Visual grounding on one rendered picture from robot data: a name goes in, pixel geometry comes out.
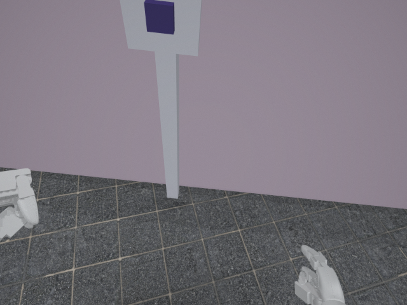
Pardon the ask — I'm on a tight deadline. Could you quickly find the robot left hand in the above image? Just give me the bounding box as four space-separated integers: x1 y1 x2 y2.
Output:
0 168 39 241

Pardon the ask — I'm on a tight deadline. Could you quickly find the robot right hand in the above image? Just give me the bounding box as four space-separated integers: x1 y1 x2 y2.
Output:
295 245 345 305

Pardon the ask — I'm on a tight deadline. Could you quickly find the button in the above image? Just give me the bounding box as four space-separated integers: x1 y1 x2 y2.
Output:
144 0 175 34

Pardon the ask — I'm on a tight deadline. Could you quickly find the panel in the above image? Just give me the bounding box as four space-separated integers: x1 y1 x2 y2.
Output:
120 0 202 199

